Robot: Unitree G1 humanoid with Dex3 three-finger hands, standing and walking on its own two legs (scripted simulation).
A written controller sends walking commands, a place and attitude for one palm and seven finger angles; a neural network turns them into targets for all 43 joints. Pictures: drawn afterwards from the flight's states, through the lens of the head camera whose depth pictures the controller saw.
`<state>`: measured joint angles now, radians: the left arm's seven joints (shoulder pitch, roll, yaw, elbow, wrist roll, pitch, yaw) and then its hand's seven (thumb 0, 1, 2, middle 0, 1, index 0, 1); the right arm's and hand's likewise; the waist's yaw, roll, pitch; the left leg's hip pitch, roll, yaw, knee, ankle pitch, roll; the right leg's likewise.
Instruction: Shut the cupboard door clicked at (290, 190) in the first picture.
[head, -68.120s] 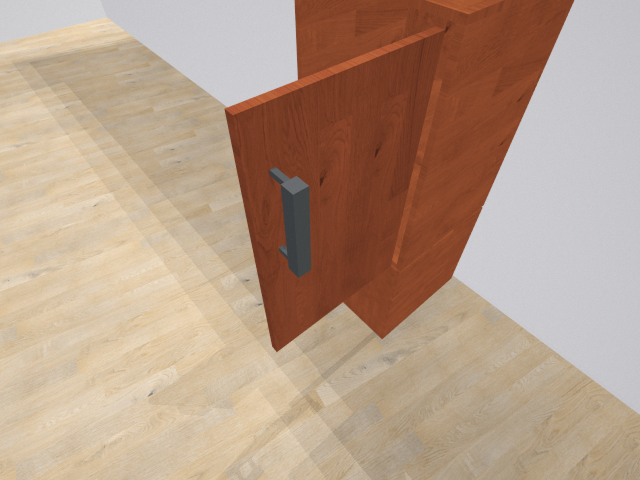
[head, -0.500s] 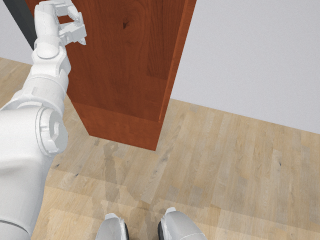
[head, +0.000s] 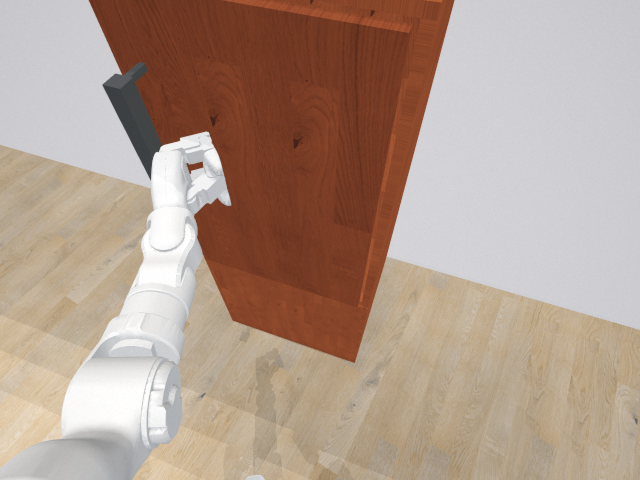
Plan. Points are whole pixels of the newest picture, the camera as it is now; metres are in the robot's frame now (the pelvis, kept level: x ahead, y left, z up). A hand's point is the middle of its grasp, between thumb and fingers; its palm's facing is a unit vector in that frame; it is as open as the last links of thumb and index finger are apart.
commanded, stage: draw the hand back to the body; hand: left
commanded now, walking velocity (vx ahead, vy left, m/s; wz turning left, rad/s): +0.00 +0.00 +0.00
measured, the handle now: (152, 129) +0.58 +0.21 +0.10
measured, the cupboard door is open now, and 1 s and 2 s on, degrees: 0 0 0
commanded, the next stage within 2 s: step back with the hand held close in 1.64 s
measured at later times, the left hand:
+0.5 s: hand (152, 236) +0.36 +0.15 +0.15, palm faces +0.07 -1.00 -0.03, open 3.1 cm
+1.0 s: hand (6, 341) +0.24 +0.24 +0.17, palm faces +0.33 -0.89 -0.30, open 4.1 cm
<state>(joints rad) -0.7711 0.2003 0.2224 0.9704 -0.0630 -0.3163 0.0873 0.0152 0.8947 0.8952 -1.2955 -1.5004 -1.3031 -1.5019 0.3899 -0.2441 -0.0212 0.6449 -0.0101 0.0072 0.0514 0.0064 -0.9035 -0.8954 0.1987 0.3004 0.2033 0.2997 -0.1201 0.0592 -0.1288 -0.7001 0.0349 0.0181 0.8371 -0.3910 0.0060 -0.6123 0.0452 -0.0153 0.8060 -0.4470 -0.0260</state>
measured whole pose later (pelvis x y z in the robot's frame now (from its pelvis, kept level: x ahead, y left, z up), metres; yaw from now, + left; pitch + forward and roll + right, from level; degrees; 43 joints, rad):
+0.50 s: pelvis +0.00 -0.01 +0.02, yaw +1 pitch +5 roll +0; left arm -0.30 0.22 0.17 0.42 -0.20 -0.14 -0.10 0.02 0.90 0.90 -1.30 -1.50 -1.30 -1.50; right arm 0.28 -0.26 0.00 0.61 0.06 0.01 -0.03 0.01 -0.90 -0.90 0.20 0.30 0.20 0.30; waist -0.02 0.06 -0.10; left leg -0.43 0.02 0.00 0.68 -0.33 -0.01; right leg -0.35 0.04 -0.03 0.67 -0.40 -0.04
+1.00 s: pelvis -0.01 +0.01 +0.04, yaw +1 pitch -3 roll +0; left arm 0.20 0.30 0.18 -0.13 -0.07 -0.06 0.08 0.02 0.89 0.89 -0.79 -0.95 -0.80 -0.95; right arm 0.18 -0.22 0.05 0.61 0.03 -0.01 -0.07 0.01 -0.90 -0.90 0.20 0.30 0.20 0.30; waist 0.04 0.07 0.00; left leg -0.16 -0.01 0.02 0.43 -0.22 0.02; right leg -0.07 0.01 -0.01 0.41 -0.28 -0.01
